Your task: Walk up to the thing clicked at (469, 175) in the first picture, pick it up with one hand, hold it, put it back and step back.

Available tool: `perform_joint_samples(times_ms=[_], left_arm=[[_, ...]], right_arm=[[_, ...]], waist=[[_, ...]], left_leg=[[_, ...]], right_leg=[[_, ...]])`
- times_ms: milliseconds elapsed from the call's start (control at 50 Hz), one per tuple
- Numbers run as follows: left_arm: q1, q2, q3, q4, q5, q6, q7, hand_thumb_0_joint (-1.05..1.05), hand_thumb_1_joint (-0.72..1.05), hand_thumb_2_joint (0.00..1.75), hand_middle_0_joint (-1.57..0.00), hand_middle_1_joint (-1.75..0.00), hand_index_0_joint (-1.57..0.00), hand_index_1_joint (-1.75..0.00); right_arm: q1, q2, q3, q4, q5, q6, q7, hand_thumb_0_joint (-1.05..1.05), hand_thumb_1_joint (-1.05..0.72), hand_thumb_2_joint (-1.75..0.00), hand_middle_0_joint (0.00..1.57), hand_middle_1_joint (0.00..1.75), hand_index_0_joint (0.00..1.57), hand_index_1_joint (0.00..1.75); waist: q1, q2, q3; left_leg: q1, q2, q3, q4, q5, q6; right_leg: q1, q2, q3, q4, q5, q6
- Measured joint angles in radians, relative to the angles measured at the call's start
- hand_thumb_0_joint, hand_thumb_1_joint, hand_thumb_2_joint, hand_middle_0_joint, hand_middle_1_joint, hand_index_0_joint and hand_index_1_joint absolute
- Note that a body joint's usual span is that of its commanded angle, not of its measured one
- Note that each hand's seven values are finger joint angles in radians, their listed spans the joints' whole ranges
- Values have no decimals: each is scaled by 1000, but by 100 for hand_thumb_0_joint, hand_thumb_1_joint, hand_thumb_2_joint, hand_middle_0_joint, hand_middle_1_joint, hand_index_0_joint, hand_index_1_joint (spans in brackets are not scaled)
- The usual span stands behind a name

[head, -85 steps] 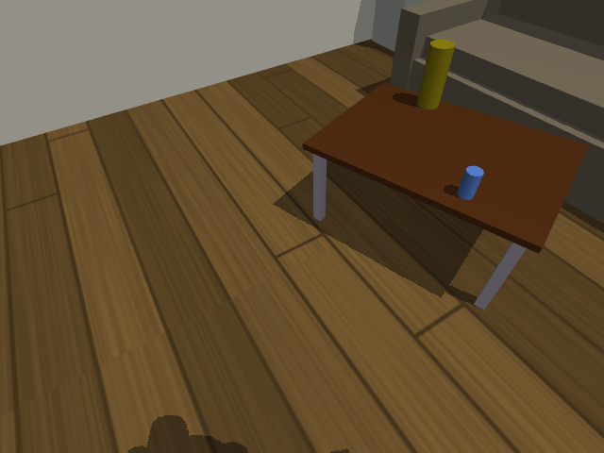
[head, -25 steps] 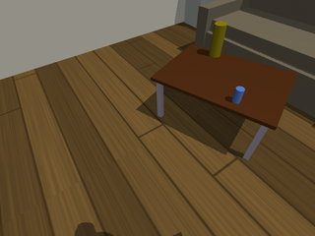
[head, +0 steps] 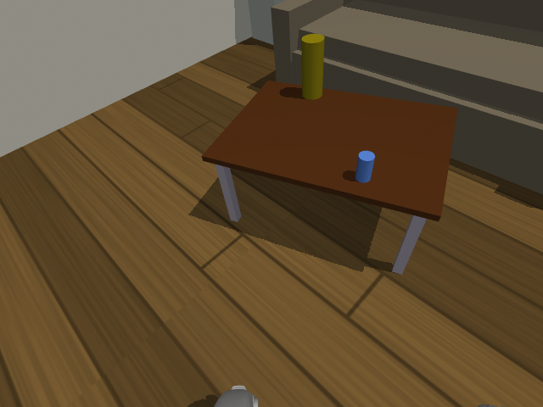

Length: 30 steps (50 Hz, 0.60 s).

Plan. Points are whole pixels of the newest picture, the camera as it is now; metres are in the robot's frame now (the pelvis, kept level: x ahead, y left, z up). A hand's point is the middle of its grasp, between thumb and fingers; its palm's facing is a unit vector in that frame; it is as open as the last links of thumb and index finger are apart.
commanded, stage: walk up
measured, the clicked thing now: (364, 167) +0.89 -0.26 -0.29
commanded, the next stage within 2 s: none
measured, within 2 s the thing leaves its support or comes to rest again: neither
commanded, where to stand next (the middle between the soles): +0.35 +0.11 m, yaw -15 degrees
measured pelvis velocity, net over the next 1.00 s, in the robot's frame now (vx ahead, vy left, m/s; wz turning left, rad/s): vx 0.28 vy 0.17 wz -0.26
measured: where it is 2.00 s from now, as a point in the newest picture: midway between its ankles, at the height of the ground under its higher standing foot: (254, 393)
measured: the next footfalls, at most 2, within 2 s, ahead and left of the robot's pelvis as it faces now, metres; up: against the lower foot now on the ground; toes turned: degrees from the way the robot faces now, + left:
left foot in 0.14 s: +0.21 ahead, +0.19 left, +0.00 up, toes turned +1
right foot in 0.52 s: +0.31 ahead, -0.02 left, +0.00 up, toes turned -11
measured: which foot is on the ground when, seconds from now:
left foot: up 0.00-0.12, down 0.14-0.54, up 0.56-0.82, down 0.84-1.00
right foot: down 0.00-0.16, up 0.18-0.50, down 0.52-0.86, up 0.88-1.00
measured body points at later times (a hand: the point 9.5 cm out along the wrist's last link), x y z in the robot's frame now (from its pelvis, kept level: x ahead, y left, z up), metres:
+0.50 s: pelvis +0.18 +0.10 +0.00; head +0.20 +0.07 +0.44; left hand +0.33 +0.40 -0.09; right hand +0.16 -0.23 -0.12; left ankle +0.17 +0.19 -0.73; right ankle +0.26 -0.02 -0.72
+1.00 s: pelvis +0.28 +0.17 -0.02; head +0.32 +0.18 +0.42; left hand +0.42 +0.47 -0.15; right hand +0.29 -0.16 -0.12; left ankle +0.37 +0.29 -0.73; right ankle +0.25 +0.02 -0.70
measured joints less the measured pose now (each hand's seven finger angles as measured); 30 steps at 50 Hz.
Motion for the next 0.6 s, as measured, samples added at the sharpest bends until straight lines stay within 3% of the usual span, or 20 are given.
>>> perform_joint_samples(times_ms=[80, 140, 180, 220, 260, 300, 380, 480, 540, 600], left_arm=[[15, 17, 0, -21, 5, -10, 7, 1, 90, 90, -21, -30, -20, -31], [15, 43, -1, -30, 6, -7, 16, 1, 89, 90, -21, -30, -20, -31], [-12, 57, 3, -20, -1, 6, 30, 1, 90, 90, -21, -30, -20, -31], [-47, 64, -4, -9, -6, 14, 41, 1, 90, 90, -21, -30, -20, -30], [-75, 77, -7, -10, -15, 10, 38, 1, 90, 90, -20, -30, -20, -30], [-96, 84, -5, -17, -22, 2, 30, 1, 90, 90, -20, -30, -20, -30], [-121, 75, -5, -36, -17, 0, 14, 1, 90, 90, -20, -30, -20, -30], [-142, 46, -8, -50, -10, -3, 11, 1, 90, 90, -20, -30, -20, -30], [-136, 44, -3, -67, -1, -23, 21, 1, 90, 90, -20, -30, -20, -30], [-137, 33, -8, -81, -3, -27, 37, 1, 90, 90, -20, -30, -20, -30]], right_arm=[[3, -5, -9, -21, -4, -4, 8, 1, -91, -90, 20, 30, 21, 30], [5, -10, -16, -48, -2, -23, 9, 1, -91, -90, 20, 30, 21, 30], [-4, -2, -20, -71, -3, -48, -1, 1, -91, -90, 20, 30, 21, 30], [0, 12, -16, -84, 17, -59, -9, 1, -91, -90, 20, 30, 21, 30], [15, 33, -5, -86, 28, -57, -15, 1, -91, -90, 20, 30, 21, 30], [37, 44, 10, -83, 34, -58, -20, 0, -91, -90, 20, 30, 21, 30], [83, 38, 25, -86, 28, -58, -23, 0, -90, -90, 20, 30, 21, 30], [124, 13, 20, -92, 21, -35, -19, 1, -90, -90, 21, 30, 21, 30], [146, 8, 18, -90, 26, -14, -19, 1, -90, -90, 20, 30, 21, 30], [132, 14, 24, -68, 19, 18, -25, 1, -91, -90, 20, 30, 21, 30]], waist=[[-4, -12, -8], [-19, -39, -11], [-35, -77, 13], [-53, -82, 23], [-62, -98, 26], [-70, -106, 22], [-88, -96, 20], [-115, -57, 24], [-109, -34, 18], [-85, -9, 25]], left_leg=[[10, 7, 1, -97, 16, 8], [67, -15, 36, -189, 47, 23], [82, -43, 77, -150, 56, 14], [108, -45, 95, -143, 22, 18], [158, -51, 115, -191, 18, 29], [208, -59, 134, -248, 24, 40], [286, -72, 166, -322, 16, 59], [337, -76, 196, -301, -54, 60], [316, -60, 192, -160, -150, 58], [208, -81, 86, 117, -221, 50]], right_leg=[[16, -15, 29, 42, -70, 29], [10, -50, 54, 124, -153, 54], [-63, -75, 81, 333, -179, 25], [-163, -42, 77, 553, -179, -2], [-243, -35, 40, 654, -130, -15], [-293, -45, -2, 635, -86, -15], [-322, -61, -49, 427, -68, 3], [-277, -55, -89, 189, 25, -1], [-206, -25, -95, 84, 124, -20], [-201, -11, -89, 148, 65, -28]])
